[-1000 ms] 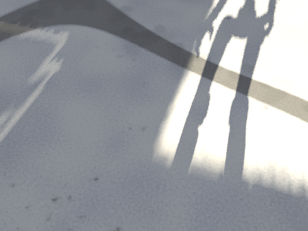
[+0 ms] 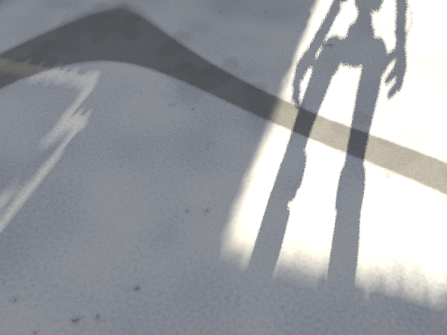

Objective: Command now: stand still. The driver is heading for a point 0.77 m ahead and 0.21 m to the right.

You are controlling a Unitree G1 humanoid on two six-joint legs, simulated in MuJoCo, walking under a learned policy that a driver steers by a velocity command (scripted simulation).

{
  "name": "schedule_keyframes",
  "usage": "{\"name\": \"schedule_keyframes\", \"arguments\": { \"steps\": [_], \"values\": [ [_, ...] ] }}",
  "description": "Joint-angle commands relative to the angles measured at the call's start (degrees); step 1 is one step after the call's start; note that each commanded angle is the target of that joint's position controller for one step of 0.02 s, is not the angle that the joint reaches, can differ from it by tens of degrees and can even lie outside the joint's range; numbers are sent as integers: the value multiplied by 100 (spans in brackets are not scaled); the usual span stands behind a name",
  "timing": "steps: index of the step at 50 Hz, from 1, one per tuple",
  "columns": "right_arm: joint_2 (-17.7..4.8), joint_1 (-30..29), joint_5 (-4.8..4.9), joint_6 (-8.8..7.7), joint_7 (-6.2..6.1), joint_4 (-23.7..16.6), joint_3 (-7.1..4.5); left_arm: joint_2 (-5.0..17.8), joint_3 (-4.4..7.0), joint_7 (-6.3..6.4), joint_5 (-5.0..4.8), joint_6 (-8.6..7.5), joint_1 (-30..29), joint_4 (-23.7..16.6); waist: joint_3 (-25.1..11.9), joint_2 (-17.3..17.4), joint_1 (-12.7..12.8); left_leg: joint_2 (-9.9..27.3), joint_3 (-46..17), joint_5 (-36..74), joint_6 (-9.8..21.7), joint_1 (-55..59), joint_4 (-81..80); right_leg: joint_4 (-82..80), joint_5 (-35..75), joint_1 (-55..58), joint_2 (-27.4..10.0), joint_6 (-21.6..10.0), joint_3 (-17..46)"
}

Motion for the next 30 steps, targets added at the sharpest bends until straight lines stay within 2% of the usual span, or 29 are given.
{"name": "schedule_keyframes", "arguments": {
  "steps": [1,15,16,18,19,20,21,22,23,24,25,26,27,28,29,30],
  "values": [
    [-570,34,0,-44,-17,-143,-85,513,78,20,0,-35,375,-77,-45,-21,-5,153,-139,524,245,564,-427,-683,522,-709,-111,-110,71],
    [-498,191,10,-55,-22,-29,-46,408,35,24,-8,-48,641,38,17,-16,-15,136,-137,410,236,510,-445,-707,429,-755,-83,-107,40],
    [-437,304,8,-51,-21,37,-29,357,27,24,-14,-41,786,112,-105,-32,-3,69,-69,-258,242,551,-452,-762,-168,-709,-47,-135,4],
    [-560,373,64,-61,-31,55,-82,558,93,55,-65,-22,765,53,178,-178,5,-138,109,-2091,318,123,-252,-815,-1747,-927,-71,-367,147],
    [-569,290,70,-109,-23,1,-88,606,111,64,-92,-42,799,-2,397,-203,56,-132,89,-2539,369,-188,-163,-949,-2338,-1049,-209,-517,363],
    [-497,177,89,-195,3,-77,-78,681,136,60,-127,-94,922,-12,557,-330,123,-123,103,-2493,386,-452,15,-1140,-2634,-1021,-449,-684,727],
    [-390,40,105,-302,43,-156,-63,817,187,44,-165,-159,1107,13,631,-581,211,-153,229,-2040,342,-754,413,-1435,-2805,-794,-822,-898,1273],
    [-264,-88,127,-405,97,-230,-44,998,255,26,-188,-216,1195,32,676,-973,244,-217,486,-1334,297,-1044,996,-1816,-2888,-523,-1328,-1144,1953],
    [-232,-147,145,-484,144,-282,-38,1081,298,9,-190,-256,1078,-16,800,-1108,210,-40,381,-1037,373,-1173,1376,-2007,-2703,-551,-1711,-1340,2419],
    [-253,-94,167,-547,183,-295,-47,1007,287,-11,-169,-288,936,-98,837,-1012,117,59,329,-1143,474,-1185,1417,-2022,-2406,-562,-1778,-1362,2441],
    [-180,86,204,-597,210,-267,-28,981,280,-40,-189,-315,750,-164,880,-1042,-38,85,356,-1286,567,-911,968,-1867,-2076,-657,-1700,-1263,2223],
    [-213,449,232,-631,223,-143,-56,916,261,-69,-224,-314,508,-251,825,-920,-263,-2,472,-1144,614,-147,219,-1608,-1723,-934,-1411,-1050,1757],
    [-323,956,211,-637,220,83,-126,893,257,-88,-228,-312,385,-317,643,-769,-439,-171,548,-755,565,759,-159,-1162,-1136,-1251,-1046,-851,1279],
    [-592,1647,171,-640,212,282,-237,854,239,-97,-209,-352,136,-454,373,-288,-703,147,-101,-601,655,1616,-490,-75,22,-1710,-645,-615,722],
    [-1238,2482,176,-648,212,416,-413,511,165,-90,-181,-443,26,-671,-8,1337,-905,1297,-2200,-1128,1238,2603,-1457,2055,209,-2792,101,-217,-255],
    [-1245,2797,79,-726,288,431,-349,415,142,-84,-225,-542,-38,-808,-301,1681,-881,2219,-4155,-1321,1825,2818,-2131,3551,-1105,-3516,336,-215,207]
  ]
}}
